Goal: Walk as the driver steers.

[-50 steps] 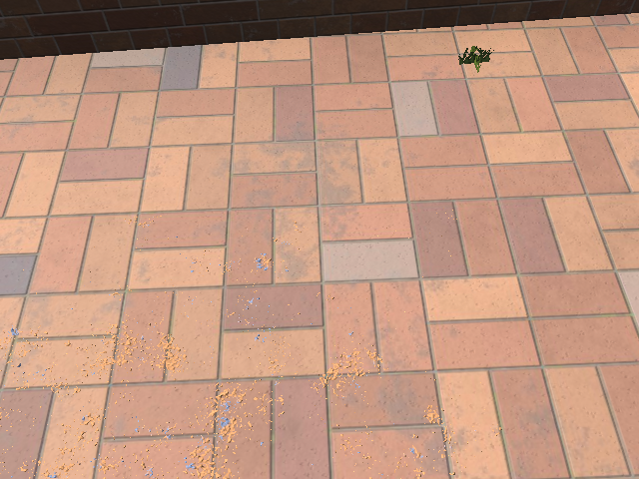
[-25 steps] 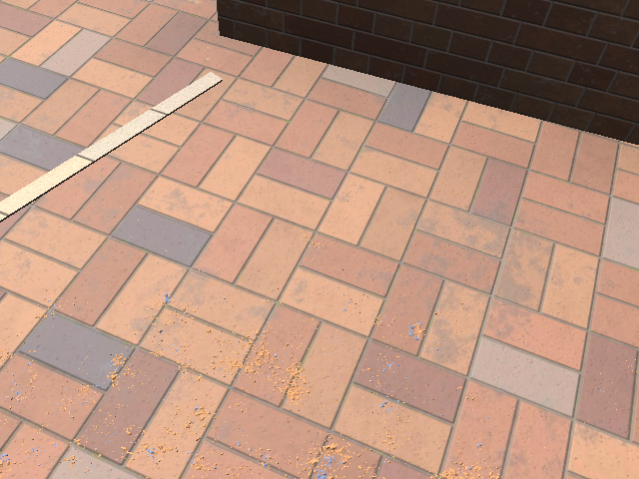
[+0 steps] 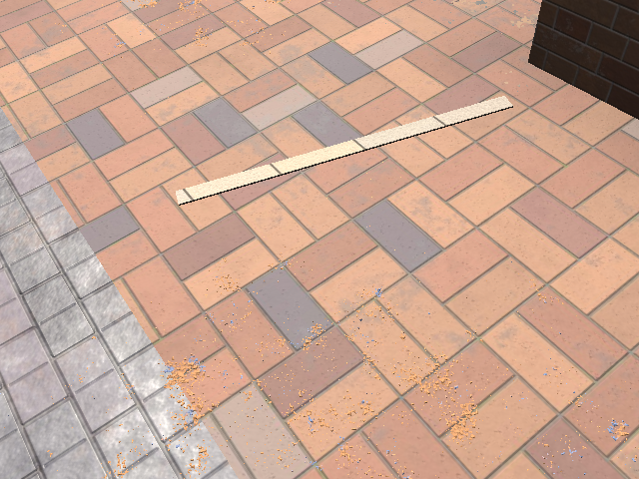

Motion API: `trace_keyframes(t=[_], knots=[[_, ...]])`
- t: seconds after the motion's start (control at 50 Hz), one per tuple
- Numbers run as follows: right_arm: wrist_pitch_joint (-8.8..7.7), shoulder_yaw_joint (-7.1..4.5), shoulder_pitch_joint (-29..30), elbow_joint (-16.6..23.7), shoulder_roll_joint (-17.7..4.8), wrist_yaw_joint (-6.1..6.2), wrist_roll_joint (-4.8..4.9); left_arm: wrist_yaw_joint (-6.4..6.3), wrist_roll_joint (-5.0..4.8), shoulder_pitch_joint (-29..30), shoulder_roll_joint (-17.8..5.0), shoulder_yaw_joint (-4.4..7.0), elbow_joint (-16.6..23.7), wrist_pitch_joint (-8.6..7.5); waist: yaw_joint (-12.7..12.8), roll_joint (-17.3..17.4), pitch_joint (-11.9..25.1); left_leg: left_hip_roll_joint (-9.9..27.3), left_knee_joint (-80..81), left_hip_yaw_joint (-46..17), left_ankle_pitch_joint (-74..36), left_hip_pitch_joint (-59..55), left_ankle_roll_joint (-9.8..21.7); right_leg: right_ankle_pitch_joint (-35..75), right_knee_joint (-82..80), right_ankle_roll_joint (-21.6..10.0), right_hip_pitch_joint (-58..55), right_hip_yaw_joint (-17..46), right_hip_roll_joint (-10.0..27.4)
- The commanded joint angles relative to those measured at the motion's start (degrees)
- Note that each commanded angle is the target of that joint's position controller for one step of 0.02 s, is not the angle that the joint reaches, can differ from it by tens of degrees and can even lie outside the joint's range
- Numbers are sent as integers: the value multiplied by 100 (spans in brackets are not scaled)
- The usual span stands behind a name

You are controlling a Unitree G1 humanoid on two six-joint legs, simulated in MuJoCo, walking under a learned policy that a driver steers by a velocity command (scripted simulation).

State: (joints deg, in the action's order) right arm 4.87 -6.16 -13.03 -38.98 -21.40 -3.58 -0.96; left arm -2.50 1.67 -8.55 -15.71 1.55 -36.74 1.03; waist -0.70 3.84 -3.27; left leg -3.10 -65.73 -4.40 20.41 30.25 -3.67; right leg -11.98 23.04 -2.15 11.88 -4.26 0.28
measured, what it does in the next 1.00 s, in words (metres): steps on the spot: left foot, then right foot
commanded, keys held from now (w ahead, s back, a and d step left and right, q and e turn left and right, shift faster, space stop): q+shift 0.04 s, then shift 0.60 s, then w+shift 0.36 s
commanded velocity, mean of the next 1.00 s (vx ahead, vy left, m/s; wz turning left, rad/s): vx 0.18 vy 0.00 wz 0.27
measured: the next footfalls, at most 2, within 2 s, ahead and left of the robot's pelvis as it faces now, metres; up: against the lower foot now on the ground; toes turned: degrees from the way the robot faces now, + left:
left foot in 0.24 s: +0.01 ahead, +0.13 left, +0.00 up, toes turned +10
right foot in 0.60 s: +0.06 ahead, -0.08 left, +0.00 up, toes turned +12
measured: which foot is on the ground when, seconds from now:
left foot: up 0.00-0.22, down 0.24-0.66, up 0.68-0.88, down 0.90-1.00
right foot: down 0.00-0.24, up 0.26-0.58, down 0.60-0.90, up 0.92-1.00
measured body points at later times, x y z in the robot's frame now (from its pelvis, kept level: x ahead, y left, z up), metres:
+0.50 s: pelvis +0.00 +0.04 +0.00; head +0.02 +0.06 +0.45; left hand +0.00 +0.32 -0.14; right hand +0.21 -0.17 -0.10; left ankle -0.03 +0.12 -0.74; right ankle +0.02 -0.10 -0.71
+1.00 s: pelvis +0.05 +0.07 +0.00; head +0.07 +0.08 +0.44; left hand +0.11 +0.35 -0.13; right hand +0.15 -0.20 -0.13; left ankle -0.01 +0.13 -0.74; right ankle +0.05 -0.07 -0.69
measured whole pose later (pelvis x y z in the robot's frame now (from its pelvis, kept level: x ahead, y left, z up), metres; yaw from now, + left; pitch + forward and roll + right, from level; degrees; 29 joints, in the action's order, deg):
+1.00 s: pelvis +0.05 +0.07 +0.00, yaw +14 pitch +2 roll +0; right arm -3.6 -2.1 -19.7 -50.0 -16.4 -1.0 -2.1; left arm 1.6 0.9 -12.9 -15.7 3.3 -46.2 -1.2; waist -2.3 -1.5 0.5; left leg -2.3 -24.7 3.8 17.2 9.6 4.1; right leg -18.5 54.0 -5.2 23.7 2.5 0.1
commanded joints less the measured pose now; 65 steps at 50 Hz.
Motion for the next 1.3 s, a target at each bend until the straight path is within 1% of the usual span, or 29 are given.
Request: trace_keyframes(t=[0.02,0.14,0.2,0.22,0.24,0.26,0.28,0.32,0.36,0.42,0.56,0.6,0.62,0.64,0.68,0.72,0.74,0.78,0.84,0.88,0.9,0.92,0.94,0.96,0.98,1.04,1.18,1.24,1.3], knots=[[-23,-7,386,534,-264,-57,31,6,10,-468,-934,293,197,-65,323,-1249,388,231,390,386,183,717,-131,2373,-410,-863,-1323,686,1466],[-27,125,494,632,-29,-13,107,198,13,-454,-1059,386,82,-106,269,-1575,691,129,2016,769,613,-792,164,3009,40,-811,-818,164,1573],[-89,150,283,541,9,82,48,249,-103,-435,-1117,402,-13,-57,84,-1574,716,-21,3449,864,98,-1495,379,2929,553,-628,-645,89,1538],[-158,165,53,443,-12,138,-46,255,-177,-458,-1085,393,-70,-20,-104,-1282,739,-4,4527,764,-839,-2102,455,2544,942,-366,-301,-98,1437],[-249,99,-136,400,-379,206,-155,274,-166,-751,-829,328,-83,7,-113,-300,957,827,4999,-402,-1413,-3138,603,1140,1848,22,660,-398,1163],[-326,-4,17,584,-1112,244,-37,312,-50,-809,-193,132,273,50,97,1339,888,2557,4760,-2397,-4221,-3449,1335,-2406,2761,432,2113,-610,280],[-352,8,-462,417,-820,278,67,235,-23,-495,-611,225,144,176,-402,548,1128,2555,4349,-1799,-5118,-3168,1923,-2500,3420,426,1796,214,366],[-326,228,287,376,-267,334,45,243,-165,-518,-645,235,8,215,2,552,529,1830,4609,-976,-4094,-2564,1715,-1783,3481,394,1725,428,404],[-319,304,644,373,-114,409,36,270,-63,-785,-830,307,-232,198,168,694,444,1344,4616,-526,-4319,-2452,1482,-1240,3394,427,1467,274,285],[-377,360,508,228,-44,403,24,303,-108,-873,-607,243,-355,229,153,324,612,1337,4636,-438,-4048,-2468,1483,-1112,2970,428,1129,285,192],[-403,395,506,-133,-58,383,-22,181,-111,-803,-339,128,-503,224,122,324,411,1330,4511,-869,-2554,-1898,1444,-761,847,180,82,224,-11],[-440,478,557,-194,142,421,28,132,-12,-972,-329,79,-607,75,284,-122,532,1115,4365,-879,-1801,-1372,1014,573,-329,84,-941,653,342],[-465,528,390,-219,322,416,9,106,67,-989,-583,78,-579,-27,136,-643,615,781,4055,-612,-1239,-1198,796,990,-630,-16,-1162,1433,1083],[-398,515,134,-347,363,397,34,140,-78,-519,-870,146,-605,-48,-217,-1337,346,272,4334,-198,-643,-1875,692,956,-528,-323,-52,1580,1264],[-371,414,282,-518,-12,354,-113,252,-42,-853,-883,240,-705,-6,212,-1452,254,-111,3483,320,507,-1607,781,-2831,-998,-441,-94,1720,940],[-381,365,686,-305,-41,183,-162,267,-38,-1164,-1080,332,-841,54,343,-1718,-513,8,2589,714,747,-750,805,-4275,-1770,-889,261,2590,1601],[-424,378,857,-214,25,133,-119,288,-49,-1097,-994,338,-822,19,356,-1575,-688,223,2243,594,607,-441,804,-3830,-1896,-988,288,2733,1759],[-560,400,683,-289,148,70,-58,305,-74,-834,-894,348,-756,-117,191,-1068,-349,355,2279,529,398,-330,795,-2770,-1846,-949,-134,2411,1655],[-688,411,192,-522,250,70,-18,336,-156,-354,-919,390,-693,-247,-67,-1161,-22,181,3372,897,138,-1554,848,-2119,-1560,-797,236,1497,1150],[-729,378,-526,-835,234,155,-38,343,-180,-148,-869,417,-696,-237,-424,-770,-75,-37,4311,1280,-544,-2872,829,-2333,-820,-729,1116,1076,861],[-791,319,-1189,-1073,60,218,-71,338,-119,81,-635,356,-592,-260,-697,-270,63,227,4438,790,-118,-3892,886,-2169,199,-606,2027,769,597],[-867,221,-1988,-1186,-416,291,-178,354,-69,555,-38,172,-296,-306,-1105,1117,325,1739,5377,-1393,1723,-4436,1114,-1879,2459,-382,2964,129,-2],[-878,153,-1728,-1084,-738,306,-182,369,-116,657,-28,139,-2,-367,-825,1003,-38,2624,6072,-3577,3073,-4040,1702,-1531,3359,-431,4119,727,-314],[-880,152,-1326,-1021,-594,323,-157,383,-93,638,-325,198,-71,-389,-545,158,-374,2616,5942,-3229,2815,-3875,1763,-892,3832,-454,4452,1172,118],[-933,194,-1045,-927,-410,309,-104,443,-75,438,-470,236,-188,-425,-344,-129,-184,2282,5801,-2645,2218,-3805,1593,-404,3860,-403,4264,1172,243],[-1072,302,-993,-963,-134,311,-42,595,89,275,-553,257,-351,-370,-173,13,-11,1697,6192,-1546,1251,-3433,1381,173,3732,-75,3719,721,443],[-1169,342,-1661,-1404,-30,303,7,682,16,1645,-232,50,150,-302,-393,50,-651,1348,6739,-242,-987,-3057,1448,1186,2251,94,3456,8,433],[-1145,368,-1743,-1640,-67,336,15,662,46,1784,-56,-50,231,-375,-344,27,-757,1334,6433,331,-3696,-3198,1325,1175,1371,-179,2562,-364,177],[-1080,337,-1723,-1823,-294,411,-11,483,104,666,-328,38,-109,-467,216,435,71,1363,4638,536,-7186,-3597,1022,853,1099,-474,962,-472,-462]])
